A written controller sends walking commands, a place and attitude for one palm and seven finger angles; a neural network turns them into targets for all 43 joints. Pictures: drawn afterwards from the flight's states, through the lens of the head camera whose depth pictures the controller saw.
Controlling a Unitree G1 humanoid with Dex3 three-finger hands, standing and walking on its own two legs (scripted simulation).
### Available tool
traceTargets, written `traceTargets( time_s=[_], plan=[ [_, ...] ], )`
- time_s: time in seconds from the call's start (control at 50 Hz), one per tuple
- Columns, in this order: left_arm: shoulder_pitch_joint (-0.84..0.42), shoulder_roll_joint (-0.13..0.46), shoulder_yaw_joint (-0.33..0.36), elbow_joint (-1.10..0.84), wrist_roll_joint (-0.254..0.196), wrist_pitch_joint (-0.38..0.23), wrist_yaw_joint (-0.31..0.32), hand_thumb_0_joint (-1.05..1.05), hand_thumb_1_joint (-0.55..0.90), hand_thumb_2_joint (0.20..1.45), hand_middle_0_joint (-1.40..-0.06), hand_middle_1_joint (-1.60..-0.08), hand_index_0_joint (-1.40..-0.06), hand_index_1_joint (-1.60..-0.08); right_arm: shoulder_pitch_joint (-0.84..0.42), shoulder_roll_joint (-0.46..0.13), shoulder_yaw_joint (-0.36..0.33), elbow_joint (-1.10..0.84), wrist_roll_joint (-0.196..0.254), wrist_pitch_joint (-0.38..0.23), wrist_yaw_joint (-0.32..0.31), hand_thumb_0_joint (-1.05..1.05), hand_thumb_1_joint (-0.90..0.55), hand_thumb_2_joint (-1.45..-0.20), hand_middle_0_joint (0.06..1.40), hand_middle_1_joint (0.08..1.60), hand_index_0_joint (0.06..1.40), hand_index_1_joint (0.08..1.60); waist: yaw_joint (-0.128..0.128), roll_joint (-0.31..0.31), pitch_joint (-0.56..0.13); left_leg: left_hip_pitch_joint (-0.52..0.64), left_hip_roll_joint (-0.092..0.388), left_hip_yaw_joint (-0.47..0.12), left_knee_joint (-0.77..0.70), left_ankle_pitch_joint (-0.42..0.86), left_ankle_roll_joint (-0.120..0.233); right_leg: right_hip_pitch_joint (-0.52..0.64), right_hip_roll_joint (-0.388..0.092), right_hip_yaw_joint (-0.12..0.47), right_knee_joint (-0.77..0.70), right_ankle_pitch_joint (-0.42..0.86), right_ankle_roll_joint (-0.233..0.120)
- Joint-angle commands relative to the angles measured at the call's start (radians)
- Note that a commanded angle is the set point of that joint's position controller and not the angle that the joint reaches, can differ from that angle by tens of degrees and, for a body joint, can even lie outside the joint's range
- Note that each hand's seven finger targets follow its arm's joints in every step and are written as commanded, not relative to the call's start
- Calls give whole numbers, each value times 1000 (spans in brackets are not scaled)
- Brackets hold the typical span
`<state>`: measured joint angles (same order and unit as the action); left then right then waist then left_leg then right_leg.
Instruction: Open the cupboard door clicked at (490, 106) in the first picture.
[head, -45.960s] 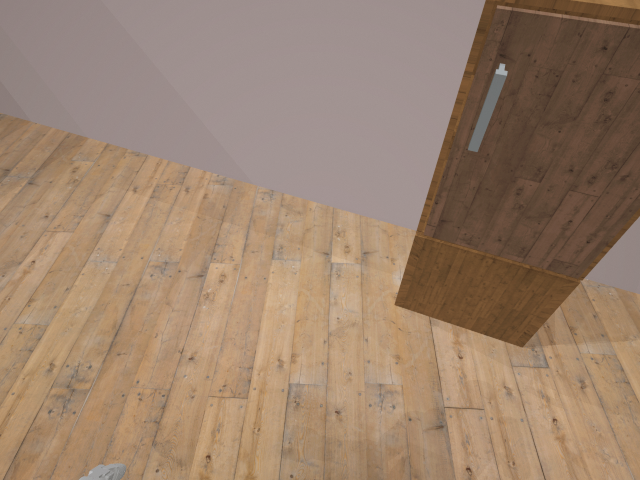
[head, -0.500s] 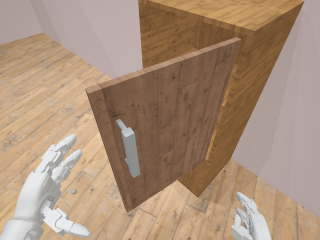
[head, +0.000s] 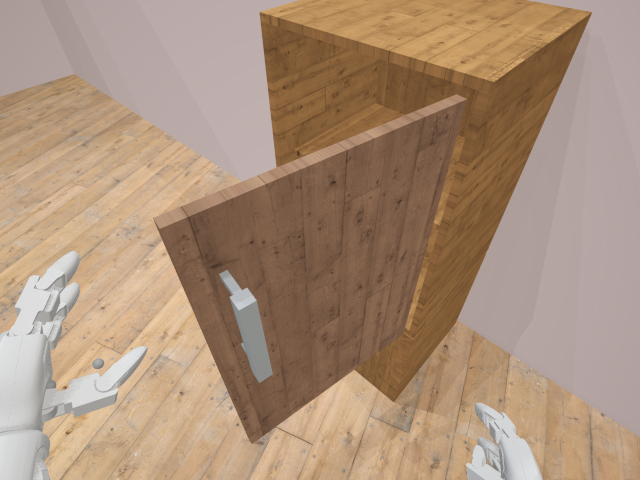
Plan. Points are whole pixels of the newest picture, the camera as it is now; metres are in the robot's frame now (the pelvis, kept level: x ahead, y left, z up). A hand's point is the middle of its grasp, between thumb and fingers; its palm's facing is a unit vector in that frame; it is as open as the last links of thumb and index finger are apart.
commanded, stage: draw the hand back to the body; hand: left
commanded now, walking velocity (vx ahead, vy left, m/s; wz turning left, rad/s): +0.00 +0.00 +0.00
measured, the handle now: (246, 329) +0.27 +0.13 +0.07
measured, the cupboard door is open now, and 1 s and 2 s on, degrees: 79 79 79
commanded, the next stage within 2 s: step back with the hand held close in 0.58 s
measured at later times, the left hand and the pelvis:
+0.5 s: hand (103, 345) +0.19 +0.24 +0.15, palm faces +0.43 -0.81 -0.40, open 7.5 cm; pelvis +0.00 -0.02 +0.00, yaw +0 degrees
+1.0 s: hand (94, 358) +0.18 +0.24 +0.14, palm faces +0.31 -0.81 -0.49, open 7.4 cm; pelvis -0.03 +0.00 +0.00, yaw -2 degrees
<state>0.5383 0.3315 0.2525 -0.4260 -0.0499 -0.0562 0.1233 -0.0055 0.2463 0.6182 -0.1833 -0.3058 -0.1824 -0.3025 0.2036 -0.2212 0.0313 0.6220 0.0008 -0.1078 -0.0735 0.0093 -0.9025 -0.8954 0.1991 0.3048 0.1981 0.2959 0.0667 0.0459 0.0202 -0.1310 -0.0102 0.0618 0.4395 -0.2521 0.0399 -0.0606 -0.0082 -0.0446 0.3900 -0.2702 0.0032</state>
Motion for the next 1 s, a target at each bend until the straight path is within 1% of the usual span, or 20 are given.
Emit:
traceTargets(
  time_s=[0.0,0.08,0.18,0.24,0.26,0.34,0.42,0.46,0.52,0.66,0.68,0.7,0.72,0.74,0.78,0.82,0.88,0.9,0.92,0.98],
  plan=[
    [-86,169,145,-232,-1,-69,17,0,585,765,-189,-300,-189,-300,-129,-114,-45,-160,-2,-41,-2,0,-900,-900,200,300,200,300,4,48,-102,78,49,-63,-63,334,-29,-17,7,22,-44,262,-28],
    [-93,179,169,-205,-10,-65,16,0,725,825,-194,-300,-194,-300,-134,-113,-48,-155,-1,-29,1,0,-900,-900,200,300,200,300,5,13,-101,91,48,-53,-56,359,-25,-16,6,23,-51,301,-24],
    [-159,198,199,-181,-18,-66,14,0,900,900,-200,-300,-200,-300,-145,-113,-50,-149,1,-15,-2,0,-900,-900,200,300,200,300,3,20,-76,92,44,-44,-61,326,-20,-24,4,26,-65,298,-22],
    [-128,171,178,-133,-23,-62,7,0,900,900,-200,-300,-200,-300,-148,-111,-51,-149,-1,-9,-2,0,-900,-900,200,300,200,300,4,-20,-54,84,42,-40,-67,303,-15,-27,3,26,-73,297,-19],
    [-131,168,173,-140,-23,-63,3,0,900,900,-200,-300,-200,-300,-151,-113,-53,-152,1,-6,-1,0,-900,-900,200,300,200,300,4,-24,-68,93,41,-36,-66,297,-12,-26,4,30,-77,296,-17],
    [-156,195,185,-182,-18,-71,6,0,900,900,-200,-300,-200,-300,-157,-113,-54,-151,1,-10,-2,0,-900,-900,200,300,200,300,7,26,-85,100,37,-35,-61,302,-13,-19,1,39,-77,306,-19],
    [-156,212,199,-192,-19,-78,9,0,900,900,-200,-300,-200,-300,-155,-111,-53,-148,-1,-17,-5,0,-900,-900,200,300,200,300,8,0,-94,97,34,-36,-58,312,-12,-3,0,36,-76,326,-21],
    [-149,209,202,-188,-21,-78,8,0,900,900,-200,-300,-200,-300,-155,-106,-53,-145,0,-18,-6,0,-900,-900,200,300,200,300,7,20,-92,107,33,-32,-58,298,-12,-18,0,38,-82,316,-18],
    [-152,190,184,-163,-23,-79,5,0,900,900,-200,-300,-200,-300,-157,-106,-54,-143,2,-17,-7,0,-900,-900,200,300,200,300,3,-8,-63,91,33,-33,-66,263,-11,-25,1,39,-95,282,-19],
    [-158,195,187,-167,-21,-90,7,0,900,900,-200,-300,-200,-300,-160,-107,-55,-139,1,-25,-6,0,-900,-900,200,300,200,300,4,10,-66,102,32,-32,-71,241,-9,-34,2,42,-102,256,-17],
    [-229,228,203,-242,-22,-98,11,0,900,900,-200,-300,-200,-300,-170,-108,-54,-145,3,-31,-6,0,-900,-900,200,300,200,300,5,29,-94,110,31,-34,-67,235,-9,-28,-2,49,-103,257,-16],
    [-292,360,338,-269,-18,-136,17,0,900,900,-200,-300,-200,-300,-154,-124,-53,-177,12,-13,-9,0,-900,-900,200,300,200,300,-34,-6,-17,50,52,-54,-27,179,7,-145,-53,152,-148,340,-15],
    [-269,341,326,-212,-14,-147,11,0,900,900,-200,-300,-200,-300,-148,-112,-52,-162,9,5,-11,0,-900,-900,200,300,200,300,-36,-29,-11,25,47,-71,-14,152,3,-135,-79,153,-144,369,-21],
    [-144,249,258,-136,-15,-137,1,0,900,900,-200,-300,-200,-300,-150,-112,-58,-159,8,16,-11,0,-900,-900,200,300,200,300,-42,-61,-28,33,53,-61,-1,174,1,-146,-86,147,-129,403,-17],
    [-59,194,206,-131,-12,-126,-9,0,900,900,-200,-300,-200,-300,-139,-123,-68,-180,10,37,-7,0,-900,-900,200,300,200,300,-46,-32,-92,51,68,-44,0,245,0,-133,-84,123,-88,450,-3],
    [-37,209,215,-161,-10,-127,-5,0,900,900,-200,-300,-200,-300,-140,-129,-74,-190,7,50,-12,0,-900,-900,200,300,200,300,-44,13,-140,54,83,-41,-6,325,1,-111,-82,102,-52,478,4],
    [-16,242,243,-193,-9,-119,5,0,900,900,-200,-300,-200,-300,-134,-125,-80,-215,16,71,-15,0,-900,-900,200,300,200,300,-47,-70,-182,47,98,-43,3,373,-3,-107,-72,105,-20,511,7],
    [-17,254,255,-209,-10,-120,8,0,900,900,-200,-300,-200,-300,-132,-124,-82,-222,18,75,-16,0,-900,-900,200,300,200,300,-48,-77,-182,31,98,-47,4,370,-4,-107,-72,105,-12,506,5],
    [-24,282,275,-239,-8,-124,14,0,900,900,-200,-300,-200,-300,-140,-128,-83,-224,16,78,-21,0,-900,-900,200,300,200,300,-45,-33,-189,18,100,-54,-3,381,-3,-94,-74,101,5,503,1],
    [8,281,287,-265,-9,-130,23,0,900,900,-200,-300,-200,-300,-132,-121,-84,-242,19,80,-23,0,-900,-900,200,300,200,300,-43,-8,-186,-18,113,-64,-15,362,-2,-104,-58,104,34,440,1]
  ],
)
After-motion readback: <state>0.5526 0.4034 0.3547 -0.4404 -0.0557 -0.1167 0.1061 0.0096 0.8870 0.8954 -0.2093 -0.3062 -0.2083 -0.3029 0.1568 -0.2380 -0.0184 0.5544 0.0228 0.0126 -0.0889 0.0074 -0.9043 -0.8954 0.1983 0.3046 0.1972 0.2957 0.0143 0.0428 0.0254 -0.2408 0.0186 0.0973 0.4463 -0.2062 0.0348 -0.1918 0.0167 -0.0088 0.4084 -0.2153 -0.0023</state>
